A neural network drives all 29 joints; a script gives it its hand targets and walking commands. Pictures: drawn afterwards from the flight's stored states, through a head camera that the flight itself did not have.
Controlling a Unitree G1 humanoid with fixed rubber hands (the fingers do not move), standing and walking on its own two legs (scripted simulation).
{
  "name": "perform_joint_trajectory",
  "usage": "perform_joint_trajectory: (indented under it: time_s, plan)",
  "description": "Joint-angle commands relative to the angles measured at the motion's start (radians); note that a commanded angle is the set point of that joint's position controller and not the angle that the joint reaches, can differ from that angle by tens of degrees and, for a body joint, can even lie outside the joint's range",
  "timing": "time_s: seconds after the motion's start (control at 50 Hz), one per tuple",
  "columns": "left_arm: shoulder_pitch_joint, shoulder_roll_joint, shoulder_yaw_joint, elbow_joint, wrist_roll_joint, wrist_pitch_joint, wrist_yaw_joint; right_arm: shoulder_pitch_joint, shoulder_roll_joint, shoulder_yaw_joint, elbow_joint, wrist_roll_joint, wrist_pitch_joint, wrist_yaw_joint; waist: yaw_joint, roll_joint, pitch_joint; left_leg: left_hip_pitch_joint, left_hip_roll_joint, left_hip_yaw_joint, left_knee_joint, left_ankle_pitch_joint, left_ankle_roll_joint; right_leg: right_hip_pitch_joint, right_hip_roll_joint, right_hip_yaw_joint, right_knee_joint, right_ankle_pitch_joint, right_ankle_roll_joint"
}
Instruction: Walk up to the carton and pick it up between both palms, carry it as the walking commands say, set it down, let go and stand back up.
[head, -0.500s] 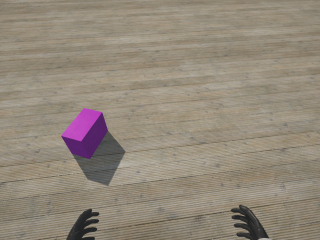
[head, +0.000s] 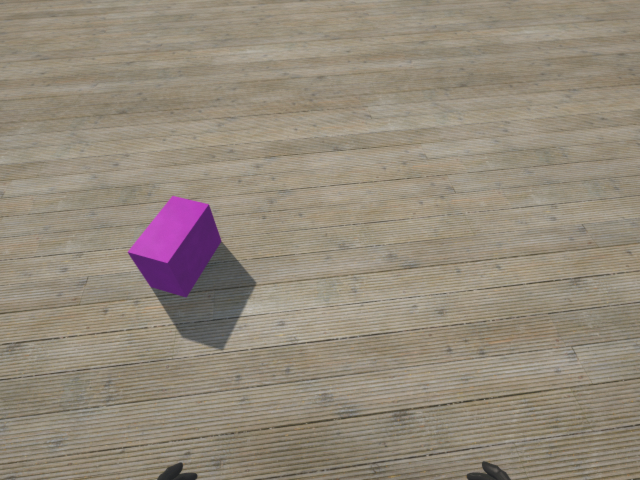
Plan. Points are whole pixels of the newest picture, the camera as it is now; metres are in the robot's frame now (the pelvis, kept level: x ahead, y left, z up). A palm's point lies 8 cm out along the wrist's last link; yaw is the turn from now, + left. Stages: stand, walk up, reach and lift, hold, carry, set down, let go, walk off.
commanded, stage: stand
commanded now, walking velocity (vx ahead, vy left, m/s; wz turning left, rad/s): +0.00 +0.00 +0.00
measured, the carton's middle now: (179, 246) +0.97 +0.54 -0.65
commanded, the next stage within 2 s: walk up in 1.62 s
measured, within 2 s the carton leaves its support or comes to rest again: neither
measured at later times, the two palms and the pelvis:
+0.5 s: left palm out of the picture +0.11 +0.19 -0.11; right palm out of the picture +0.07 -0.25 -0.12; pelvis +0.02 -0.03 +0.01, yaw +0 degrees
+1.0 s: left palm out of the picture +0.05 +0.19 -0.13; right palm out of the picture +0.03 -0.25 -0.13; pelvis +0.04 -0.03 +0.01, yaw +0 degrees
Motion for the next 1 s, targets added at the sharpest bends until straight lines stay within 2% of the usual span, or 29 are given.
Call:
perform_joint_trajectory:
  time_s: [0.0, 0.02, 0.06, 0.1, 0.12, 0.16, 0.18, 0.2, 0.24, 0.26, 0.3, 0.34, 0.36, 0.38, 0.42, 0.44, 0.46, 0.52, 0.54, 0.56, 0.58, 0.68, 0.72, 0.74, 0.82, 0.92, 0.94, 0.96, 0.98]
  plan:
    - [-0.006, 0.115, 0.040, -0.065, 0.008, -0.015, 0.017, -0.026, -0.096, -0.028, -0.087, -0.007, -0.025, -0.023, 0.002, 0.058, -0.035, -0.012, 0.084, -0.116, -0.201, 0.130, 0.079, 0.025, -0.023, 0.050, -0.137, 0.193, -0.046]
    - [0.004, 0.086, 0.035, -0.070, 0.009, -0.023, 0.021, 0.012, -0.119, -0.040, -0.073, -0.003, -0.023, -0.023, 0.003, -0.043, -0.080, -0.034, 0.083, -0.125, -0.187, 0.150, 0.075, 0.091, -0.038, 0.049, -0.132, 0.241, -0.040]
    - [0.045, 0.112, 0.042, -0.043, 0.001, -0.026, 0.026, 0.018, -0.105, -0.036, -0.048, -0.009, -0.031, -0.021, 0.007, -0.018, -0.025, -0.016, 0.049, -0.064, -0.158, 0.188, 0.057, 0.052, -0.058, 0.080, -0.156, 0.267, -0.046]
    - [0.016, 0.096, 0.033, -0.034, -0.009, -0.024, 0.012, 0.011, -0.105, -0.041, -0.051, 0.002, -0.032, -0.008, -0.017, -0.074, -0.067, 0.066, 0.043, -0.065, -0.134, 0.164, 0.056, 0.008, -0.069, 0.106, -0.186, 0.259, -0.064]
    - [-0.014, 0.088, 0.028, -0.049, 0.000, -0.026, 0.018, -0.022, -0.102, -0.049, -0.044, -0.007, -0.028, -0.008, -0.012, 0.013, -0.034, 0.051, 0.037, -0.041, -0.144, 0.178, 0.050, -0.005, -0.066, 0.098, -0.180, 0.261, -0.062]
    - [-0.034, 0.110, 0.032, -0.051, 0.005, -0.031, 0.013, -0.031, -0.073, -0.040, -0.044, -0.001, -0.021, -0.010, -0.025, 0.011, -0.033, 0.067, 0.027, -0.035, -0.146, 0.133, 0.034, -0.035, -0.076, 0.134, -0.208, 0.200, -0.070]
    - [-0.035, 0.113, 0.030, -0.051, 0.012, -0.032, 0.007, 0.024, -0.089, -0.042, -0.018, -0.003, -0.011, -0.003, -0.032, -0.068, -0.052, 0.097, 0.023, -0.023, -0.158, 0.098, 0.032, -0.049, -0.072, 0.120, -0.239, 0.097, -0.068]
    - [-0.026, 0.109, 0.040, -0.056, 0.006, -0.033, 0.010, 0.010, -0.068, -0.035, -0.012, 0.004, -0.009, -0.009, -0.014, -0.036, -0.032, 0.082, 0.043, -0.048, -0.153, 0.143, 0.042, -0.042, -0.059, 0.102, -0.225, 0.139, -0.055]
    - [-0.021, 0.080, 0.022, -0.028, 0.006, -0.038, 0.010, -0.022, -0.066, -0.038, -0.016, 0.001, -0.008, -0.009, -0.013, -0.081, -0.078, 0.135, 0.027, -0.024, -0.148, 0.183, 0.028, -0.011, -0.075, 0.118, -0.234, 0.215, -0.073]
    - [-0.044, 0.076, 0.027, -0.037, 0.014, -0.042, 0.012, 0.018, -0.083, -0.039, 0.002, 0.001, -0.002, -0.013, -0.032, -0.073, -0.048, 0.108, 0.036, -0.029, -0.150, 0.194, 0.025, -0.013, -0.075, 0.101, -0.230, 0.268, -0.072]
    - [-0.015, 0.115, 0.041, -0.013, 0.010, -0.039, 0.009, -0.017, -0.063, -0.030, 0.007, 0.008, -0.016, -0.014, -0.009, -0.027, -0.041, 0.079, 0.041, -0.042, -0.163, 0.208, 0.034, 0.029, -0.051, 0.089, -0.206, 0.292, -0.058]
    - [0.015, 0.083, 0.034, 0.010, -0.001, -0.037, 0.015, 0.000, -0.083, -0.046, 0.030, 0.000, -0.013, -0.012, -0.007, -0.082, -0.049, 0.117, 0.037, -0.031, -0.152, 0.243, 0.035, 0.049, -0.075, 0.114, -0.227, 0.368, -0.072]
    - [0.062, 0.126, 0.043, 0.026, -0.002, -0.041, 0.022, 0.046, -0.073, -0.045, 0.045, 0.008, -0.015, -0.015, -0.010, -0.010, -0.082, 0.097, 0.037, -0.027, -0.169, 0.214, 0.027, 0.086, -0.066, 0.101, -0.213, 0.332, -0.066]
    - [0.044, 0.135, 0.054, 0.038, 0.001, -0.045, 0.024, 0.013, -0.077, -0.041, 0.069, -0.001, -0.014, -0.016, 0.011, -0.039, 0.025, 0.050, 0.031, -0.021, -0.175, 0.215, 0.017, 0.054, -0.071, 0.123, -0.223, 0.337, -0.069]
    - [0.021, 0.110, 0.054, 0.048, 0.007, -0.040, 0.014, 0.011, -0.089, -0.051, 0.079, -0.001, -0.017, -0.021, 0.000, -0.033, -0.029, 0.110, 0.047, -0.029, -0.186, 0.225, 0.023, 0.055, -0.060, 0.094, -0.209, 0.318, -0.066]
    - [0.030, 0.132, 0.060, 0.044, 0.010, -0.042, 0.016, 0.016, -0.088, -0.058, 0.087, 0.000, -0.020, -0.016, 0.002, 0.037, -0.077, 0.102, 0.039, -0.023, -0.190, 0.216, 0.014, 0.094, -0.065, 0.110, -0.223, 0.264, -0.078]
    - [0.018, 0.135, 0.059, 0.051, 0.002, -0.040, 0.011, 0.014, -0.093, -0.057, 0.078, 0.000, -0.020, -0.015, -0.005, -0.039, -0.038, 0.087, 0.041, -0.028, -0.191, 0.197, 0.020, 0.081, -0.056, 0.106, -0.228, 0.264, -0.068]
    - [0.020, 0.123, 0.056, 0.083, 0.005, -0.043, 0.019, 0.067, -0.077, -0.058, 0.143, 0.002, -0.015, -0.017, -0.016, 0.049, 0.031, 0.086, 0.051, -0.023, -0.201, 0.217, 0.014, 0.052, -0.080, 0.120, -0.259, 0.287, -0.072]
    - [0.040, 0.121, 0.056, 0.088, -0.006, -0.045, 0.016, 0.079, -0.090, -0.057, 0.151, -0.002, -0.016, -0.021, -0.003, -0.038, 0.016, 0.068, 0.058, -0.046, -0.205, 0.216, 0.028, 0.090, -0.077, 0.105, -0.254, 0.337, -0.076]
    - [0.059, 0.093, 0.049, 0.110, -0.007, -0.044, 0.023, 0.068, -0.083, -0.055, 0.156, -0.002, -0.017, -0.022, -0.004, -0.030, 0.030, 0.094, 0.052, -0.021, -0.193, 0.240, 0.017, 0.089, -0.090, 0.115, -0.255, 0.413, -0.074]
    - [0.052, 0.104, 0.054, 0.121, 0.008, -0.048, 0.019, 0.074, -0.033, -0.043, 0.168, 0.001, -0.011, -0.027, 0.001, -0.103, 0.012, 0.101, 0.059, -0.038, -0.199, 0.241, 0.019, 0.113, -0.090, 0.107, -0.255, 0.476, -0.075]
    - [0.084, 0.085, 0.043, 0.167, -0.004, -0.046, 0.035, 0.097, -0.090, -0.065, 0.210, 0.007, -0.023, -0.031, -0.016, -0.019, -0.059, 0.204, 0.074, -0.036, -0.204, 0.355, 0.027, 0.150, -0.074, 0.099, -0.252, 0.530, -0.071]
    - [0.065, 0.118, 0.049, 0.194, -0.008, -0.041, 0.037, 0.045, -0.037, -0.051, 0.210, 0.003, -0.017, -0.027, -0.015, -0.061, 0.039, 0.165, 0.081, -0.041, -0.222, 0.314, 0.024, 0.103, -0.063, 0.087, -0.255, 0.504, -0.066]
    - [0.059, 0.133, 0.063, 0.205, -0.001, -0.040, 0.029, 0.088, -0.032, -0.052, 0.244, -0.003, -0.014, -0.020, -0.021, 0.019, -0.041, 0.191, 0.070, -0.025, -0.226, 0.306, 0.022, 0.155, -0.076, 0.107, -0.267, 0.416, -0.079]
    - [0.083, 0.135, 0.057, 0.229, -0.014, -0.050, 0.028, 0.088, -0.107, -0.065, 0.277, 0.001, -0.014, -0.030, -0.009, 0.029, -0.027, 0.213, 0.081, -0.019, -0.234, 0.412, 0.025, 0.158, -0.061, 0.085, -0.243, 0.518, -0.066]
    - [0.085, 0.031, 0.033, 0.289, -0.006, -0.036, 0.028, 0.099, -0.066, -0.049, 0.315, 0.004, -0.013, -0.038, -0.013, -0.009, 0.041, 0.192, 0.080, -0.037, -0.245, 0.324, 0.022, 0.150, -0.073, 0.084, -0.278, 0.504, -0.066]
    - [0.063, 0.017, 0.028, 0.290, -0.006, -0.038, 0.030, 0.076, -0.063, -0.048, 0.310, 0.008, -0.005, -0.033, -0.017, -0.062, 0.036, 0.181, 0.083, -0.030, -0.254, 0.304, 0.015, 0.169, -0.073, 0.080, -0.285, 0.465, -0.062]
    - [0.083, 0.099, 0.049, 0.288, -0.009, -0.039, 0.035, 0.080, -0.042, -0.042, 0.327, 0.000, -0.007, -0.032, -0.008, 0.038, 0.051, 0.178, 0.078, -0.028, -0.249, 0.338, 0.013, 0.170, -0.074, 0.094, -0.284, 0.470, -0.062]
    - [0.127, 0.096, 0.040, 0.313, -0.010, -0.038, 0.040, 0.052, -0.089, -0.052, 0.322, -0.007, -0.008, -0.034, 0.010, -0.026, 0.097, 0.149, 0.098, -0.049, -0.269, 0.314, 0.021, 0.142, -0.069, 0.087, -0.296, 0.437, -0.057]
